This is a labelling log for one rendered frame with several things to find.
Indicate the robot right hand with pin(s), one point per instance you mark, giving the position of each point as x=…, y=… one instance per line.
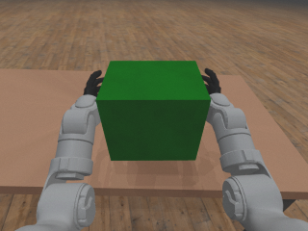
x=212, y=81

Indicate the right robot upper arm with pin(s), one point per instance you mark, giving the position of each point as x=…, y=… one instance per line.
x=255, y=202

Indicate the robot right forearm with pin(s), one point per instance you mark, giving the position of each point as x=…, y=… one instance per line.
x=238, y=153

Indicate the robot left forearm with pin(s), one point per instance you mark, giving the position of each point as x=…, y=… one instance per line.
x=73, y=161

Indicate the left robot upper arm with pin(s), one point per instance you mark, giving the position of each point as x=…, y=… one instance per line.
x=64, y=207

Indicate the table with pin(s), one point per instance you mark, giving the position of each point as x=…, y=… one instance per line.
x=32, y=106

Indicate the robot left hand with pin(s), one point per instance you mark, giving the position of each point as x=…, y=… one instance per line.
x=92, y=87

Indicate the carton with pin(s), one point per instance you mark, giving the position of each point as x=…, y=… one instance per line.
x=153, y=110

